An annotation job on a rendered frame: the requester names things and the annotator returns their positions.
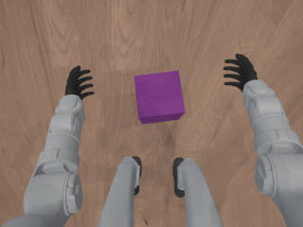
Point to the robot right hand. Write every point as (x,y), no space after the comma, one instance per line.
(245,69)

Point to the left robot foot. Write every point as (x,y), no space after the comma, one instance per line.
(136,190)

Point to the right robot upper arm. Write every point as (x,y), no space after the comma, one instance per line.
(280,177)

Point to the robot left forearm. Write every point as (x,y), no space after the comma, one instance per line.
(61,152)

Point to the right robot thigh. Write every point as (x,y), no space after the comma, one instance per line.
(201,210)

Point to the robot right forearm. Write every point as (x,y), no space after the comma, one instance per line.
(273,133)

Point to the robot left hand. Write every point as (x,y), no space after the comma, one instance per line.
(73,83)

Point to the left robot upper arm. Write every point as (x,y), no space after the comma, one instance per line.
(50,200)

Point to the carton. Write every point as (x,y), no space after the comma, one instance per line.
(159,97)

